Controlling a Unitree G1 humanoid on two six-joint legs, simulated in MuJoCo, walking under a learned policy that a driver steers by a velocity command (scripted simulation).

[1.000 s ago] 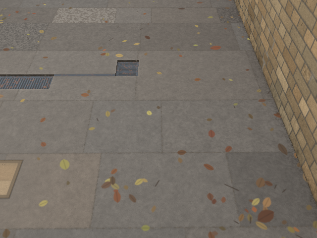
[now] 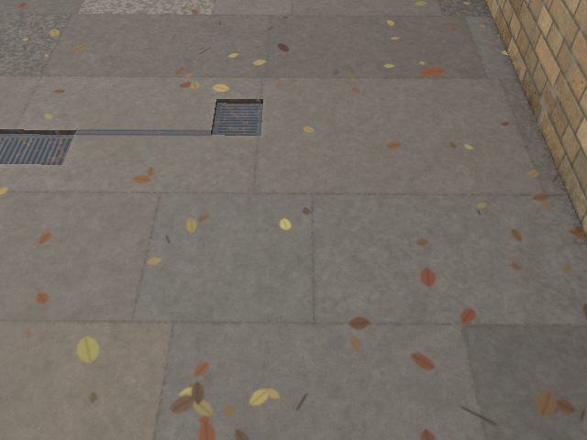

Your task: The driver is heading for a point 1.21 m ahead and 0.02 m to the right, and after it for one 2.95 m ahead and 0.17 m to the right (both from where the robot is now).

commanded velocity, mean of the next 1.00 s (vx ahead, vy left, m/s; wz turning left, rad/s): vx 0.49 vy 0.00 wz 0.00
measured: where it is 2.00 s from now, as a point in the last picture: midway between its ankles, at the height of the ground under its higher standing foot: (332, 252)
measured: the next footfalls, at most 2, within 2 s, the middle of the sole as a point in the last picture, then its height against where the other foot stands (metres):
right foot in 0.40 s outside the picture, level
left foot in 0.92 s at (290, 391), level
